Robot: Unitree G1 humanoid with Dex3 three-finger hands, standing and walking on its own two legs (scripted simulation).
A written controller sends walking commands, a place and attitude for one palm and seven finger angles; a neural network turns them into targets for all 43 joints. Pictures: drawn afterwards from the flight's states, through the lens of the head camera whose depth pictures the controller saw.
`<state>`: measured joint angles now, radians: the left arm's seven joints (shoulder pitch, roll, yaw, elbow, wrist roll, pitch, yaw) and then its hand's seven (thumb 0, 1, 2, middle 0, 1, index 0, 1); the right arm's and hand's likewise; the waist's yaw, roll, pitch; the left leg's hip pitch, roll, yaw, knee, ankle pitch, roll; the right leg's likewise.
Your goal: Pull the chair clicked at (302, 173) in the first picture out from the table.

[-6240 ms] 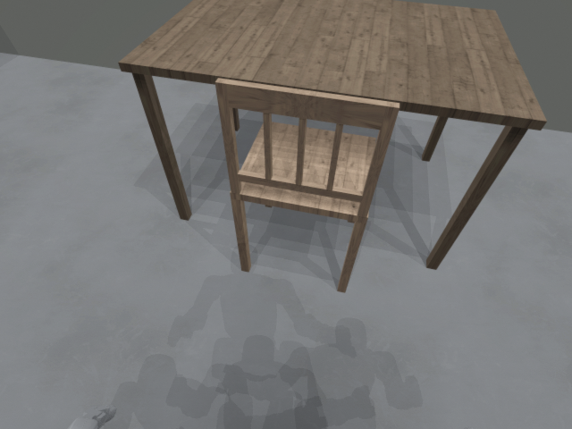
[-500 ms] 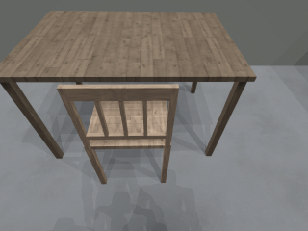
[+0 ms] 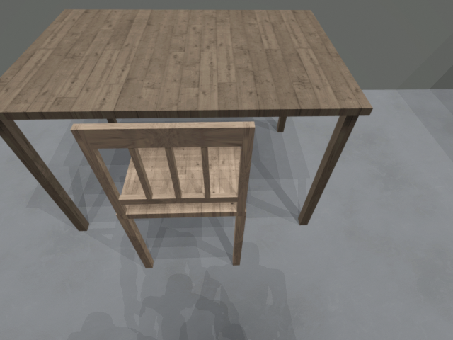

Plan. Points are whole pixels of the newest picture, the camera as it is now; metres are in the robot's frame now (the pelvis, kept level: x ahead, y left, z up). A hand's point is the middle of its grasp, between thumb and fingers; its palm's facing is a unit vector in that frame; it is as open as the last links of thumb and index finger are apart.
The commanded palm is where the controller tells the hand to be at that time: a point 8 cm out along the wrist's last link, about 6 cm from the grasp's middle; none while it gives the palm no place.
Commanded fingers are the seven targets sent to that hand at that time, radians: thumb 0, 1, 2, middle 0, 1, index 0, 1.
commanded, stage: look again from close up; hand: left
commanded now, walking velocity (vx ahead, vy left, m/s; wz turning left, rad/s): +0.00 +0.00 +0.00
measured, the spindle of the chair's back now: (174, 173) +0.55 +0.18 -0.12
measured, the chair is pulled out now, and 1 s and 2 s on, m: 0.00 0.00 0.00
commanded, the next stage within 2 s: shuffle to correct the standing spot in 0.02 s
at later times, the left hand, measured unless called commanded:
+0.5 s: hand out of the picture +0.01 +0.14 -0.18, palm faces +0.10 -0.98 -0.18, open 7.4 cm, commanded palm none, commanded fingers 0.00 0.90 0.90 -0.20 -0.30 -0.20 -0.30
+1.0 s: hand out of the picture +0.13 +0.14 -0.18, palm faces +0.13 -0.97 -0.21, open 7.3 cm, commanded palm none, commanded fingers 0.00 0.90 0.90 -0.20 -0.30 -0.20 -0.30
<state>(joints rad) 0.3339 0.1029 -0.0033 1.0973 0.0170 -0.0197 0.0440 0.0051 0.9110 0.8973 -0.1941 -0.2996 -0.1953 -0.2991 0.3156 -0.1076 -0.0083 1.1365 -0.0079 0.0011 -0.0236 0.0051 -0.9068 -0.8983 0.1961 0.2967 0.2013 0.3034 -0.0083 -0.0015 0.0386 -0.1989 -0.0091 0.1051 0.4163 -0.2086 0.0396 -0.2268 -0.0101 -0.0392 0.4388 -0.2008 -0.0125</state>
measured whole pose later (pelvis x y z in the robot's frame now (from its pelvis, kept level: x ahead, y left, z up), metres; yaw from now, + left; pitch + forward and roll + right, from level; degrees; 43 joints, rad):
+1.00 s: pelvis +0.14 -0.03 -0.01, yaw +5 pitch -1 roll +1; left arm 0.27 0.13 0.02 1.05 0.03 0.01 0.05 0.01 0.92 0.90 -0.19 -0.30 -0.20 -0.30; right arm 0.19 -0.16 -0.02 1.08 -0.01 0.00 -0.06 0.01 -0.95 -0.90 0.20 0.30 0.20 0.30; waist 0.02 -0.01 0.09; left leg -0.24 0.00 0.11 0.52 -0.26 0.02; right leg -0.27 -0.05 -0.02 0.65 -0.34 0.01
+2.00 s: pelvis +0.06 -0.01 +0.00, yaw +4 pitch -1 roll +0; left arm 0.33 0.14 0.00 1.12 0.02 0.00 0.03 0.01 0.91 0.90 -0.20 -0.30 -0.20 -0.30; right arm 0.30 -0.15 -0.01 1.13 -0.01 0.03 -0.02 0.01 -0.91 -0.90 0.20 0.30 0.20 0.30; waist 0.00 -0.01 0.02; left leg -0.22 -0.03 0.05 0.37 -0.14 0.03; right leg -0.15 0.00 -0.01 0.40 -0.24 -0.01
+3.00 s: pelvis +0.05 +0.01 +0.00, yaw +6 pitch -1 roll -1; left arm 0.38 0.16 -0.02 1.09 0.02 -0.01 0.04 0.01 0.91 0.90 -0.19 -0.30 -0.19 -0.30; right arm 0.28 -0.15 0.01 1.10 0.00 -0.01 -0.01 0.01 -0.91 -0.90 0.20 0.30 0.20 0.30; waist 0.00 -0.03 0.02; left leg -0.25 -0.06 0.04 0.42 -0.15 0.08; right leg -0.16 -0.03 -0.02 0.43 -0.25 0.03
